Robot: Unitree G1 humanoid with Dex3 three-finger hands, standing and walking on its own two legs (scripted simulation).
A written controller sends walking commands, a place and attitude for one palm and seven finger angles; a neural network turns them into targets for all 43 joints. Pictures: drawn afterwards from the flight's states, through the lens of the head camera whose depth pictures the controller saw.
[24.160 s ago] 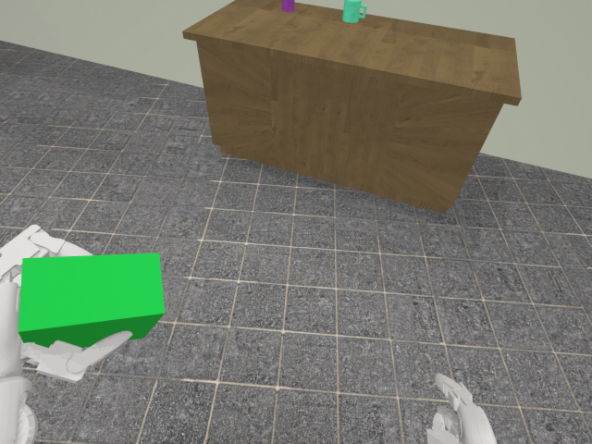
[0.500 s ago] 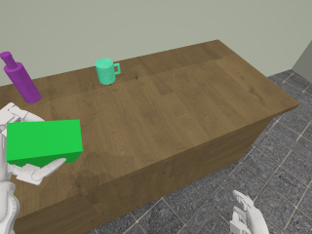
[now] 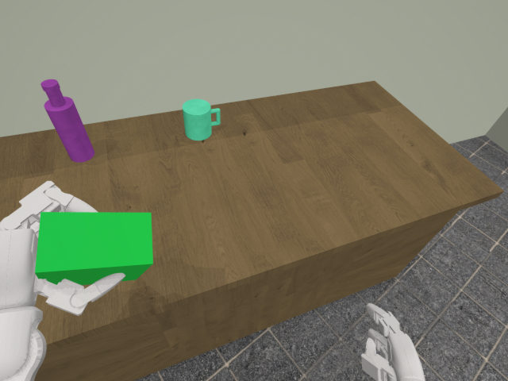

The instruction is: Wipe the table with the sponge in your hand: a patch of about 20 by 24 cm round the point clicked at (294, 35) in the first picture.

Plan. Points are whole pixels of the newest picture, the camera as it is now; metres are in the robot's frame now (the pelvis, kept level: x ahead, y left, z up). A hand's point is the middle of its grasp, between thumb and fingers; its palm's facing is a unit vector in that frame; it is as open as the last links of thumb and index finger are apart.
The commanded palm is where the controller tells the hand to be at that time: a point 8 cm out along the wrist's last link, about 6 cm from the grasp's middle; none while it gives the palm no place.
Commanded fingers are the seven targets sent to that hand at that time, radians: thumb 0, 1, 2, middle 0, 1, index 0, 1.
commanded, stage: come to a stop and stand still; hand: left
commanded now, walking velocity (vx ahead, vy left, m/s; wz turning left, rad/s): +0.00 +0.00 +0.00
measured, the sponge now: (111, 250) +0.24 +0.21 +0.13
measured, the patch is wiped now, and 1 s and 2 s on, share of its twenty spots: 0.00 0.00 0.00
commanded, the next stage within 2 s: look again from close up in 0.18 s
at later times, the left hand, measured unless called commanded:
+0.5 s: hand (54, 246) +0.22 +0.26 +0.16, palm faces +0.37 -0.86 -0.36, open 10.1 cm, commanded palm +0.16 +0.30 +0.17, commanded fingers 0.00 0.10 1.30 -1.20 -1.60 -1.20 -1.60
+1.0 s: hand (77, 270) +0.20 +0.24 +0.13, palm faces +0.30 -0.73 -0.62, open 10.1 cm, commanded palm +0.17 +0.28 +0.17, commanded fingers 0.00 0.10 1.30 -1.20 -1.60 -1.20 -1.60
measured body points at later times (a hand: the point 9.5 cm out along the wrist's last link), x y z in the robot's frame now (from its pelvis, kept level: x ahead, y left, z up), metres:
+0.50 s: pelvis +0.00 +0.01 +0.00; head +0.02 +0.04 +0.45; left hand +0.19 +0.30 +0.18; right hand +0.18 -0.20 -0.07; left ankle +0.03 +0.06 -0.74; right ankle +0.02 -0.11 -0.74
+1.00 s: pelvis -0.02 -0.02 -0.02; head -0.01 -0.03 +0.43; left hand +0.18 +0.27 +0.16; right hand +0.20 -0.23 -0.09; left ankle +0.03 +0.06 -0.74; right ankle +0.02 -0.11 -0.74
